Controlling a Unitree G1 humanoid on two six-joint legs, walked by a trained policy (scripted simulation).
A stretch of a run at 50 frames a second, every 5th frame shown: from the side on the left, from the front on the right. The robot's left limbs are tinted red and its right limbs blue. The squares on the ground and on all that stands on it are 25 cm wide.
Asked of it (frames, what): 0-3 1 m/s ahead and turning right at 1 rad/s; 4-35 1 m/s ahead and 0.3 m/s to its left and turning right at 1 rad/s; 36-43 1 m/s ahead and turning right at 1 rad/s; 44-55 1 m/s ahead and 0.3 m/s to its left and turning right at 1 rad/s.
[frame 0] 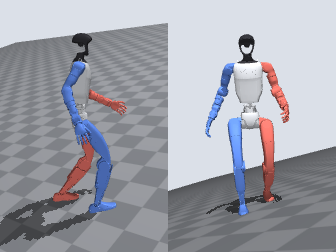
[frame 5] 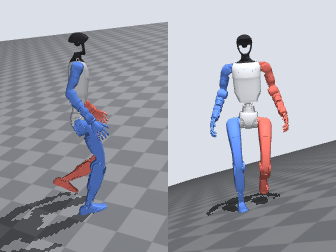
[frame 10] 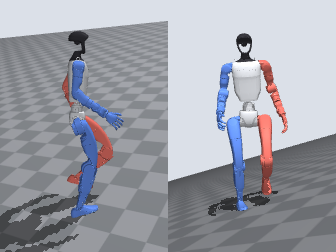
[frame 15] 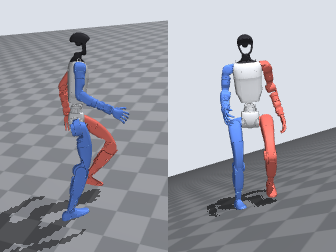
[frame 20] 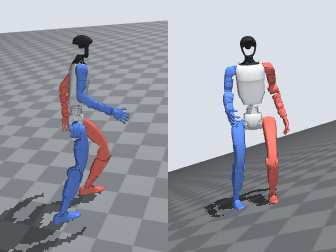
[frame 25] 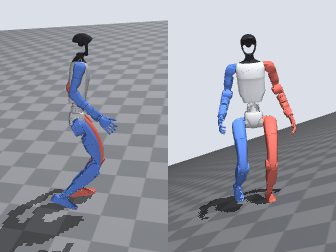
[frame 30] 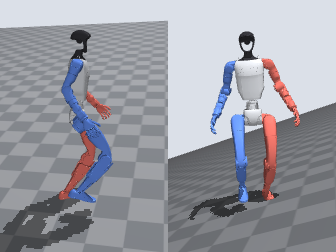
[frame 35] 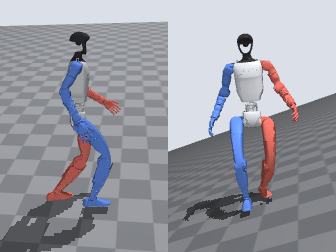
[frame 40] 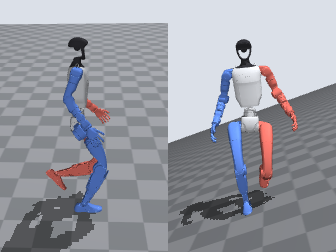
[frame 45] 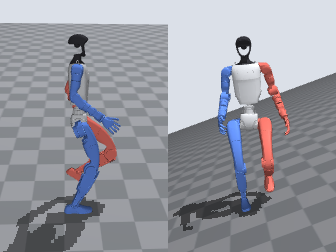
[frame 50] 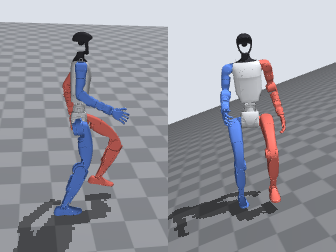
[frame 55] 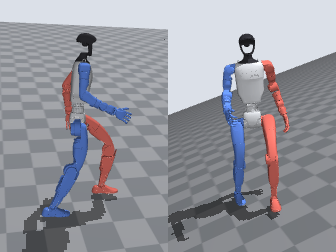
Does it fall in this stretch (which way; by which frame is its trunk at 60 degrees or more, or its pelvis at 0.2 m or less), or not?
no
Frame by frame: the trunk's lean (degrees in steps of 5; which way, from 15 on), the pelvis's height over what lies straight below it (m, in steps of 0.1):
0: 5, 0.8
5: 5, 0.8
10: 5, 0.8
15: 5, 0.7
20: 5, 0.7
25: 5, 0.7
30: 5, 0.8
35: 5, 0.7
40: 5, 0.7
45: 5, 0.7
50: 5, 0.8
55: 10, 0.8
